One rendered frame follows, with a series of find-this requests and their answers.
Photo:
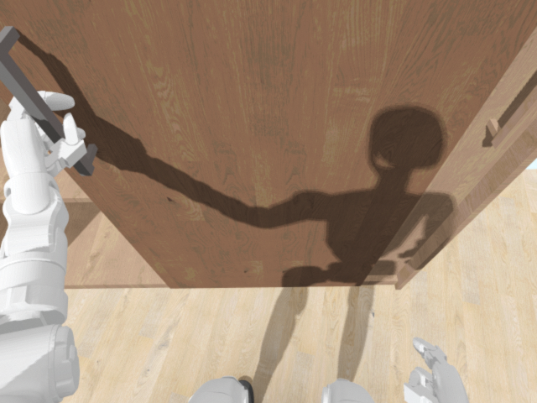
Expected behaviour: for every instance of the robot right hand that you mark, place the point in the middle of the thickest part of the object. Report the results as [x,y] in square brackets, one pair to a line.
[444,385]

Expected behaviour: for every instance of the handle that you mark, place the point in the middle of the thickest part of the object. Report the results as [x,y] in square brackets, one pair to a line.
[517,122]
[19,85]

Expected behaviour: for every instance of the robot left forearm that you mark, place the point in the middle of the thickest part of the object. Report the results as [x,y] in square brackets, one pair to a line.
[33,254]

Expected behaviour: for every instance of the robot left hand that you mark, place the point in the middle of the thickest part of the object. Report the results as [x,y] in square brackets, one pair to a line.
[25,144]

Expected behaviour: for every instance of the wardrobe door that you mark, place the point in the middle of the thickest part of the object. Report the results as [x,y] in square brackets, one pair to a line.
[470,160]
[265,143]

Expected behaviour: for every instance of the left robot upper arm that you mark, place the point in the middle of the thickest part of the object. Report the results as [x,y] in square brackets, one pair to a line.
[38,365]

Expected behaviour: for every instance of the left robot shin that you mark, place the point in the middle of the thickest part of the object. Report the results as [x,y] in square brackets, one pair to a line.
[231,377]

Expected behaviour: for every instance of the robot left thigh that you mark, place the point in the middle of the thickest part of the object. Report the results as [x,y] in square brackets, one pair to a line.
[223,390]

